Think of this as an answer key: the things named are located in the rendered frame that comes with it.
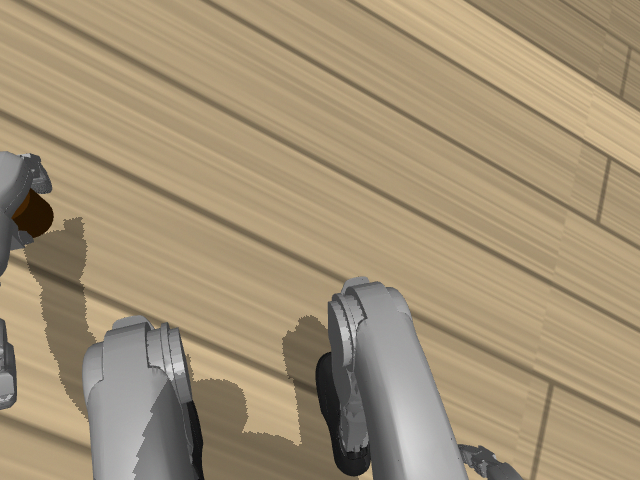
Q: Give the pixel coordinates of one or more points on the left robot arm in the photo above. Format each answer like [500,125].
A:
[8,376]

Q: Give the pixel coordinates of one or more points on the left robot foot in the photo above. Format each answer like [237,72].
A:
[197,442]

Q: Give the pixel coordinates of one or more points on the right robot hand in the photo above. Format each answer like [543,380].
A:
[485,463]

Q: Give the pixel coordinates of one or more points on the right robot foot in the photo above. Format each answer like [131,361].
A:
[350,463]

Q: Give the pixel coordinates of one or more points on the left robot hand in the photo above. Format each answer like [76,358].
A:
[19,173]

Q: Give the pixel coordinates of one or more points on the tin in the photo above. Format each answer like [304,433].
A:
[34,215]

